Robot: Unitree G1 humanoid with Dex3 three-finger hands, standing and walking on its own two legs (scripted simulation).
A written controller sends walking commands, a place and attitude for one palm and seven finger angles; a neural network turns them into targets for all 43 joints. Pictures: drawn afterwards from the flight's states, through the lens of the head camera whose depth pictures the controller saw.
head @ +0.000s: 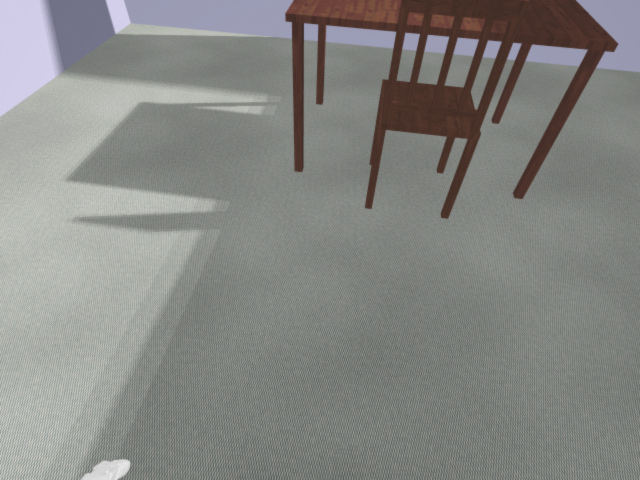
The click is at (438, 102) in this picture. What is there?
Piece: chair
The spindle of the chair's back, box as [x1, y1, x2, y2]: [431, 16, 462, 107]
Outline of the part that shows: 462,17 454,17 431,105 434,107 438,106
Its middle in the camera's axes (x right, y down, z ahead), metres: +0.43 -0.60 +1.32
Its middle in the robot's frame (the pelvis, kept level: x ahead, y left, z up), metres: +1.40 -0.37 -0.08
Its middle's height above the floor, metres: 0.69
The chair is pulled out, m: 0.00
